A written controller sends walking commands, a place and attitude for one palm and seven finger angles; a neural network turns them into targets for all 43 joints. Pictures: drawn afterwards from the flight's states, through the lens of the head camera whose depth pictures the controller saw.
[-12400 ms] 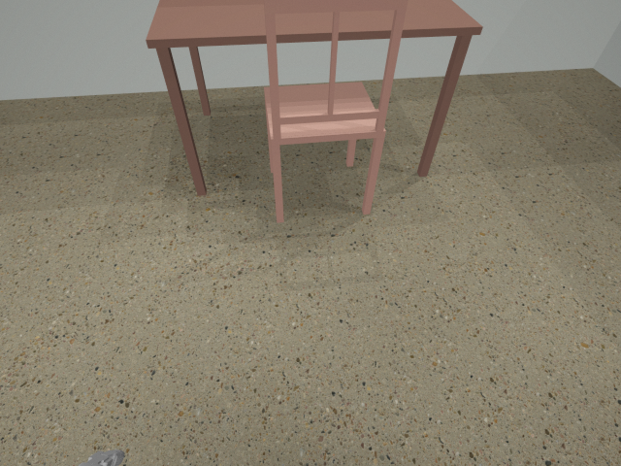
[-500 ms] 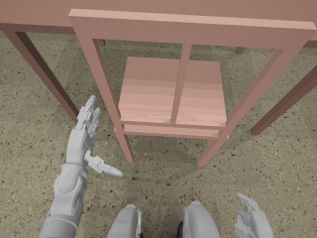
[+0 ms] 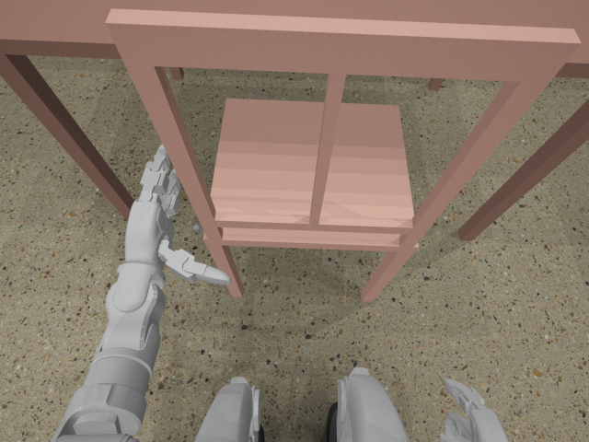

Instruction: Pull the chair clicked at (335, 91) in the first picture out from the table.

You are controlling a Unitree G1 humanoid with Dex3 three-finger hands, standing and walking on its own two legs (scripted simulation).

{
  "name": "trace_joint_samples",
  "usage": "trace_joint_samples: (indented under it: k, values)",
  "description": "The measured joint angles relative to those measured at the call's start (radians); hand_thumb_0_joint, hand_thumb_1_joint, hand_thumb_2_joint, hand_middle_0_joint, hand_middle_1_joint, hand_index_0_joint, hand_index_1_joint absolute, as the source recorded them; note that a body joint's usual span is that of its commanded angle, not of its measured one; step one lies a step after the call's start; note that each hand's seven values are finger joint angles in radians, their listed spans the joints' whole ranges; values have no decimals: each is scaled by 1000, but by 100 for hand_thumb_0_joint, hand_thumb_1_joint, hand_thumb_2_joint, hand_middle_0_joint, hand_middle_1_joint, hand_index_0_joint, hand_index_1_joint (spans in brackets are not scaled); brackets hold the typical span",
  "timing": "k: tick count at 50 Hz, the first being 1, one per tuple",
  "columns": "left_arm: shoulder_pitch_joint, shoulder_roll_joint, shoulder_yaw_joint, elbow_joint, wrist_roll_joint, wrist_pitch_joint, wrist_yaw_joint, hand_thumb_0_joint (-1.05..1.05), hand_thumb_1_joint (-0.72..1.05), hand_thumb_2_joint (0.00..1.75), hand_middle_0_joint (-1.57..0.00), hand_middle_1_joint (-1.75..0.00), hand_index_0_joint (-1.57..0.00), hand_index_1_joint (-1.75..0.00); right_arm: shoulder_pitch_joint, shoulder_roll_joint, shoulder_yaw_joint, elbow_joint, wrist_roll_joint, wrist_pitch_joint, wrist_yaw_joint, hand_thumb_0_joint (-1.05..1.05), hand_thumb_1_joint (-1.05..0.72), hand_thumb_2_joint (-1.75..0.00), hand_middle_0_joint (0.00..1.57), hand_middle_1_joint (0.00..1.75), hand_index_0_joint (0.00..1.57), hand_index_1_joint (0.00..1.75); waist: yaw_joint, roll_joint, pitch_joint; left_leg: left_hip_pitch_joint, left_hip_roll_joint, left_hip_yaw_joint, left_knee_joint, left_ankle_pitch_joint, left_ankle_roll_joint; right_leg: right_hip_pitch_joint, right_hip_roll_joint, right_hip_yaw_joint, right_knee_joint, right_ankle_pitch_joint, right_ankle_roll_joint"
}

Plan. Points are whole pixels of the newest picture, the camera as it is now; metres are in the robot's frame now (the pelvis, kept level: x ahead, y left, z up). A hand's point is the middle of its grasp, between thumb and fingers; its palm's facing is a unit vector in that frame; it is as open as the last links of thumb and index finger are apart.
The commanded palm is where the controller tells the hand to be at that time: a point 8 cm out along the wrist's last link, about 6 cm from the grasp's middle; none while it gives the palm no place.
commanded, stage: push the fingers through the gap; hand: left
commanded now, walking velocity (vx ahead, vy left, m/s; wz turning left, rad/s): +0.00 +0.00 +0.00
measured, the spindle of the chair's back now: (322, 165) +0.48 -0.03 +0.04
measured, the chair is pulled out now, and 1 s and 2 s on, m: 0.00 0.00 0.00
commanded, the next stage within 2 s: hook a spindle and tug to test in 0.96 s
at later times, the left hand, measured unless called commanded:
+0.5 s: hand (203, 192) +0.45 +0.14 +0.01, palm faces -0.02 -1.00 -0.03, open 16.9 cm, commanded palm +0.42 +0.19 +0.02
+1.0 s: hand (202, 188) +0.45 +0.14 +0.01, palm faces -0.03 -1.00 -0.02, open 16.9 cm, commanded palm +0.42 +0.19 +0.02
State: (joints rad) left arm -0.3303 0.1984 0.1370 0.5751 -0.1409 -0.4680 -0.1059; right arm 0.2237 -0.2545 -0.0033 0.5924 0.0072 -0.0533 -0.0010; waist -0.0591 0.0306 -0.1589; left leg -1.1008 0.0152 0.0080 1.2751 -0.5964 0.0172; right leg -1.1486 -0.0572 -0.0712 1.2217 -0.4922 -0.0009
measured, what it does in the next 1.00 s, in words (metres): stands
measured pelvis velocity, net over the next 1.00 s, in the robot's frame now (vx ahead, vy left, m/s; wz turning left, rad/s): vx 0.00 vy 0.01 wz -0.03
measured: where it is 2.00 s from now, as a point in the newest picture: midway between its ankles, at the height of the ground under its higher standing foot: outside the picture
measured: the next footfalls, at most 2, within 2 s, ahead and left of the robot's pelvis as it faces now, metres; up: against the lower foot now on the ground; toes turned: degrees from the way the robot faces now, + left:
none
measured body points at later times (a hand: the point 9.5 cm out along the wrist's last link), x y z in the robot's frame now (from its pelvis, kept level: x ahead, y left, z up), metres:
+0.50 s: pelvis +0.00 +0.00 +0.00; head +0.14 +0.01 +0.42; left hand +0.44 +0.19 +0.02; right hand +0.08 -0.26 -0.13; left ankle +0.00 +0.11 -0.62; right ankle +0.04 -0.13 -0.62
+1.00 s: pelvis +0.00 +0.01 +0.00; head +0.15 +0.01 +0.42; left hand +0.45 +0.19 +0.02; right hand +0.07 -0.25 -0.12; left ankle +0.00 +0.11 -0.62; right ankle +0.04 -0.13 -0.62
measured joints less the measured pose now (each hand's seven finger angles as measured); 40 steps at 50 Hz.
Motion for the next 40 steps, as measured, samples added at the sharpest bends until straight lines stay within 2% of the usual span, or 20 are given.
trace_joint_samples:
  k: [27,40]
  values:
    - [-282,63,108,304,39,-41,-1,-2,-50,30,-6,-8,-6,-8,34,-4,8,25,-19,40,16,1,-91,-90,20,30,20,30,-51,2,6,-57,8,9,17,1,7,-59,9,10,6,12,5]
    - [-284,60,119,320,37,-58,-2,-2,-50,30,-6,-8,-6,-8,60,3,7,33,-23,65,29,1,-91,-90,20,30,20,30,-53,5,8,-50,10,14,5,1,12,-51,12,15,-10,17,11]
